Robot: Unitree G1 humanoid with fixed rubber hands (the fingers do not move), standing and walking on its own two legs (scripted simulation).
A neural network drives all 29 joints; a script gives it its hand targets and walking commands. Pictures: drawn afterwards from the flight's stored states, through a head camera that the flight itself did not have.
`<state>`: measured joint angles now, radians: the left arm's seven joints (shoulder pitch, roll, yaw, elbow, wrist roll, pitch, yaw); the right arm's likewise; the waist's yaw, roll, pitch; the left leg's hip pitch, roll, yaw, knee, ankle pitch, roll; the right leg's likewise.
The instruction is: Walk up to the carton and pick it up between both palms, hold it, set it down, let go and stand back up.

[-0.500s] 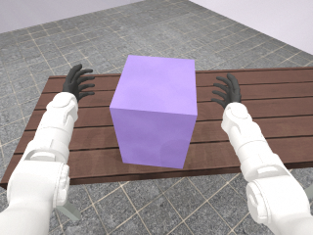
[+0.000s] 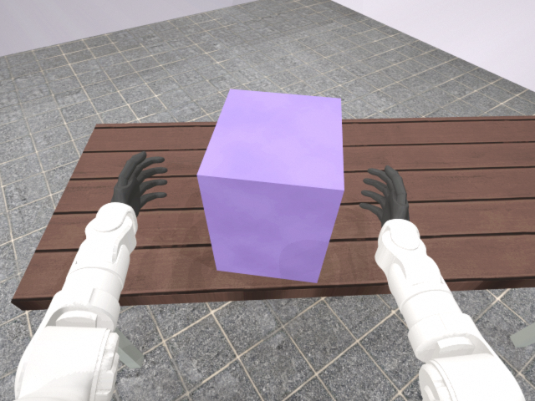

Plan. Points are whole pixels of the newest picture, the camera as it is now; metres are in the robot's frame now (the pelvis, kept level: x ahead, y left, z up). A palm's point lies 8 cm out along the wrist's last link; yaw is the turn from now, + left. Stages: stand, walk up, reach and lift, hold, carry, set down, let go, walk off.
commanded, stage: set down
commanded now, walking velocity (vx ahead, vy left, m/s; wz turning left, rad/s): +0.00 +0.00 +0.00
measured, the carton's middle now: (275, 189) +0.49 -0.03 +0.00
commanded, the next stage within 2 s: none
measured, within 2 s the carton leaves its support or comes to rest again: neither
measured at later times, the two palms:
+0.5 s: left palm (118, 269) +0.33 +0.23 +0.02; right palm (388, 269) +0.30 -0.19 +0.01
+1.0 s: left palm (111, 318) +0.27 +0.24 -0.02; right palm (386, 309) +0.25 -0.19 -0.03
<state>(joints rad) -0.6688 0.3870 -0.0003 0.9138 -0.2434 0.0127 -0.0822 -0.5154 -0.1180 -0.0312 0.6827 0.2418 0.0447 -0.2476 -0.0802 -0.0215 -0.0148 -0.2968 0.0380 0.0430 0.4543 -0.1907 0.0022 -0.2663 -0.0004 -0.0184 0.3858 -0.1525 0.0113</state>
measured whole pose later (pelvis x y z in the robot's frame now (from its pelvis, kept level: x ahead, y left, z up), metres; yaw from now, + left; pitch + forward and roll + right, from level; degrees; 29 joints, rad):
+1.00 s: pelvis +0.02 +0.00 -0.01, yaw +2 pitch -3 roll -1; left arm -0.03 0.35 -0.07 0.62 -0.25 -0.32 -0.12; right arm 0.04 -0.04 -0.02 0.62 0.16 -0.38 -0.19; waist -0.01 0.00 0.08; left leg -0.21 0.03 0.01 0.55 -0.28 0.00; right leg -0.17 -0.01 -0.03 0.47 -0.25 0.02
